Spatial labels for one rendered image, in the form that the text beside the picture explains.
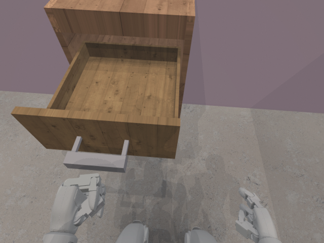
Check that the robot thigh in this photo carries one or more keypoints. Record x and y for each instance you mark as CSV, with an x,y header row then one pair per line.
x,y
134,233
198,236

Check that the drawer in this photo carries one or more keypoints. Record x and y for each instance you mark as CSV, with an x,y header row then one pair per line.
x,y
110,93

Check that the handle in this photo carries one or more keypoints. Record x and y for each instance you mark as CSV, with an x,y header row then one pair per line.
x,y
96,162

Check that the left robot forearm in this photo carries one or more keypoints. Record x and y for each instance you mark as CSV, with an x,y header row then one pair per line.
x,y
59,237

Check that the cabinet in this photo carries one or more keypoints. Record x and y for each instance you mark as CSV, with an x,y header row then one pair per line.
x,y
146,22

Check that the robot right thigh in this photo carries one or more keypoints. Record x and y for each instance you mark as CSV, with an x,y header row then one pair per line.
x,y
198,236

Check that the right robot hand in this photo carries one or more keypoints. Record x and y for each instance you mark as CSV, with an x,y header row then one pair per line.
x,y
260,224

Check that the robot left thigh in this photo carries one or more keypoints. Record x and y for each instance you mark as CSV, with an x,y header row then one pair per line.
x,y
134,233

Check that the left robot hand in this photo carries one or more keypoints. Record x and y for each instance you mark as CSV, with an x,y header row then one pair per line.
x,y
86,192

